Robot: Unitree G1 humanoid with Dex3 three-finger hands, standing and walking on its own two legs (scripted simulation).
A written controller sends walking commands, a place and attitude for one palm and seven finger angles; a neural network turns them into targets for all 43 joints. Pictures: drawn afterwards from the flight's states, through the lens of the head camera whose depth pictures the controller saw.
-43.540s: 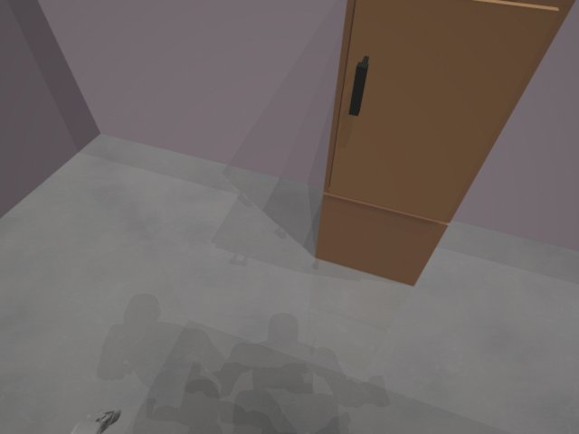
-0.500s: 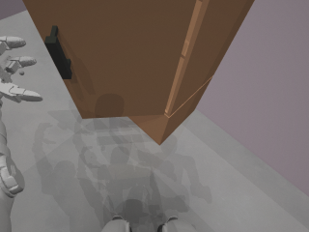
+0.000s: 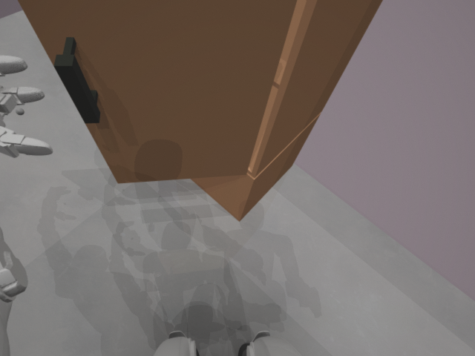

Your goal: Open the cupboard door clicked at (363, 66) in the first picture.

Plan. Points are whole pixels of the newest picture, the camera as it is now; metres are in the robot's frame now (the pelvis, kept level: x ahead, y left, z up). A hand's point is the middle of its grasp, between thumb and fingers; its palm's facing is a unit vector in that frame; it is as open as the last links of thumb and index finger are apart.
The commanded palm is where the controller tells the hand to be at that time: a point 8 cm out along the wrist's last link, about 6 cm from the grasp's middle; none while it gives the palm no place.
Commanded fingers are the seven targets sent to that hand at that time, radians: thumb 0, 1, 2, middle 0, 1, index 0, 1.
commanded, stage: move the hooked fingers beside the handle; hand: left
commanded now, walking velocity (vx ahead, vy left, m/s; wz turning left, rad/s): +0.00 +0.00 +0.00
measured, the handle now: (81, 82) +0.53 +0.22 +0.10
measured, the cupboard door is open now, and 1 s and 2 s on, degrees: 49 49 49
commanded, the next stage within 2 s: slide the fingers in behind the handle in 0.40 s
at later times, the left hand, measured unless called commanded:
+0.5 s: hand (29, 110) +0.47 +0.28 +0.10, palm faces +0.06 -1.00 +0.00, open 14.0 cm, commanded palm +0.45 +0.33 +0.09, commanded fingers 0.00 -0.50 0.30 -0.30 -1.20 -0.30 -1.20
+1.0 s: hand (46, 112) +0.47 +0.26 +0.09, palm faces +0.05 -1.00 +0.00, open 14.0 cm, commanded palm +0.45 +0.31 +0.09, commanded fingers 0.00 -0.50 0.30 -0.30 -1.20 -0.30 -1.20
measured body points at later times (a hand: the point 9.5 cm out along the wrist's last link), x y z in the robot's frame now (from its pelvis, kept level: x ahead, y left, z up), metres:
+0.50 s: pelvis -0.01 +0.00 +0.00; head +0.11 +0.03 +0.43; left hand +0.46 +0.34 +0.10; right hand +0.01 -0.28 -0.10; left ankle +0.00 +0.07 -0.70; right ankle -0.01 -0.12 -0.70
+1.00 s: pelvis +0.00 -0.01 +0.00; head +0.11 +0.03 +0.43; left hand +0.46 +0.32 +0.10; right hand +0.01 -0.28 -0.10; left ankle +0.00 +0.07 -0.70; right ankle -0.01 -0.12 -0.70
